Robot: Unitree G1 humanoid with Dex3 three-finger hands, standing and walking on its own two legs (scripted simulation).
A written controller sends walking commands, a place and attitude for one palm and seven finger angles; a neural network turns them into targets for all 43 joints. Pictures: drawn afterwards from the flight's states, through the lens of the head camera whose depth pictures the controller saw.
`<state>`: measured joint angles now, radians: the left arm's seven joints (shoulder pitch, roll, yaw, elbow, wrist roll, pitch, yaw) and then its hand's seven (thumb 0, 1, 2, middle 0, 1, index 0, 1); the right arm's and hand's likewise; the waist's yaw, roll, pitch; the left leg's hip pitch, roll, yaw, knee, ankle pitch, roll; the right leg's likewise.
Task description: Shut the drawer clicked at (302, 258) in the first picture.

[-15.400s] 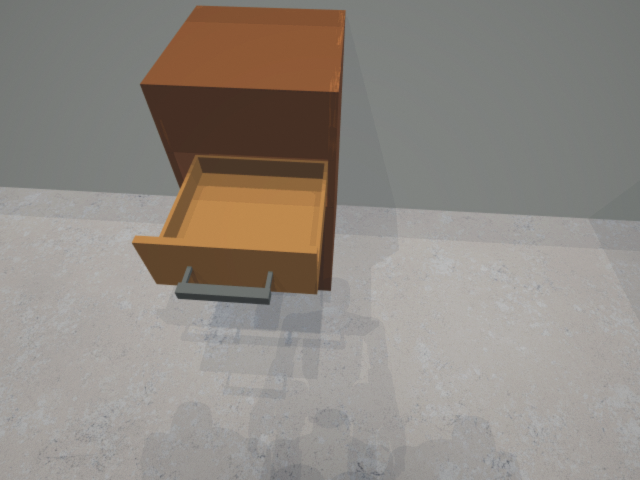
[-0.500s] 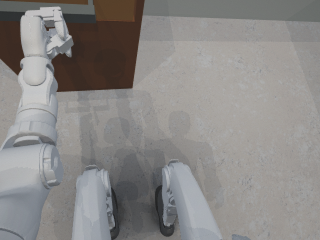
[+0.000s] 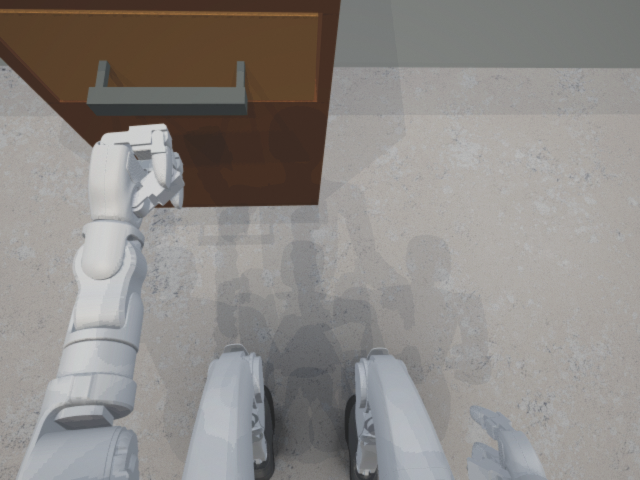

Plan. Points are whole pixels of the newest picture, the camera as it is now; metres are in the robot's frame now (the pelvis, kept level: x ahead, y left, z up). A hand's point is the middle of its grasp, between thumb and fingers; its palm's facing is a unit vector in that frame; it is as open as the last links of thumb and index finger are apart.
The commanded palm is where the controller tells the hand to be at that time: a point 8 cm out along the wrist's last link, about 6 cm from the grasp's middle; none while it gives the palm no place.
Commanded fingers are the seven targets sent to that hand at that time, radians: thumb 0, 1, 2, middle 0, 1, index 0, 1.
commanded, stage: draw the hand back to the body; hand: left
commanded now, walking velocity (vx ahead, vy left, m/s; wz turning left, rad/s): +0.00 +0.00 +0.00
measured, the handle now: (171, 85) +0.61 +0.19 -0.04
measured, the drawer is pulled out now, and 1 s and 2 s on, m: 0.00 0.00 0.00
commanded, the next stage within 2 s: step back with the hand held close in 1.16 s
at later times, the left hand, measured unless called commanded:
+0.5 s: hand out of the picture +0.30 +0.21 +0.17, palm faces +0.16 -0.95 -0.28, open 3.3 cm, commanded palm +0.27 +0.26 +0.21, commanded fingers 0.00 0.90 0.90 -1.40 -1.60 -1.40 -1.60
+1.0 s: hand out of the picture +0.23 +0.26 +0.35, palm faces +0.43 -0.80 -0.41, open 3.3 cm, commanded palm +0.18 +0.29 +0.37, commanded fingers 0.00 0.90 0.90 -1.40 -1.60 -1.40 -1.60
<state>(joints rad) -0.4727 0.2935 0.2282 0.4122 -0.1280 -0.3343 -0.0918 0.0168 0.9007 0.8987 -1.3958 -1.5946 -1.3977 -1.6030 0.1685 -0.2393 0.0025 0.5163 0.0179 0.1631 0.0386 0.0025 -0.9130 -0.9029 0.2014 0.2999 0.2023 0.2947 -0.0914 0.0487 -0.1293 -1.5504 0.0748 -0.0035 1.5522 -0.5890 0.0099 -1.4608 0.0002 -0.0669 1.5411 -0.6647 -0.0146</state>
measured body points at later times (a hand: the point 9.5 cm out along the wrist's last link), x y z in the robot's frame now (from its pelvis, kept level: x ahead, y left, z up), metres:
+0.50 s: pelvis +0.04 +0.01 +0.15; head +0.09 +0.01 +0.59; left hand +0.29 +0.26 +0.19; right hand +0.23 -0.22 +0.06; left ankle +0.05 +0.12 -0.55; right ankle +0.02 -0.12 -0.55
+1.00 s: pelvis +0.06 +0.01 +0.19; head +0.05 -0.02 +0.63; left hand +0.20 +0.30 +0.37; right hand +0.28 -0.20 +0.11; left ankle +0.05 +0.12 -0.55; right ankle +0.02 -0.12 -0.55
